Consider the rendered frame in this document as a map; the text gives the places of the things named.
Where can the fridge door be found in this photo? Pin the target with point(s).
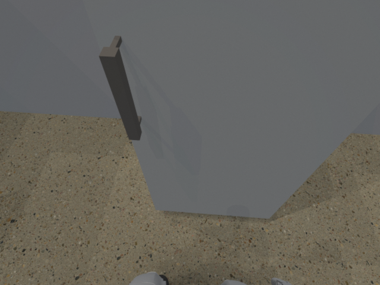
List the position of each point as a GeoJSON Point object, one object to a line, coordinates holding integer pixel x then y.
{"type": "Point", "coordinates": [241, 100]}

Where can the left robot thigh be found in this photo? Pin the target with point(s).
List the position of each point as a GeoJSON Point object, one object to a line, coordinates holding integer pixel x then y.
{"type": "Point", "coordinates": [148, 279]}

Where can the handle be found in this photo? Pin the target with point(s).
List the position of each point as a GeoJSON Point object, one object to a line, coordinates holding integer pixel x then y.
{"type": "Point", "coordinates": [113, 66]}

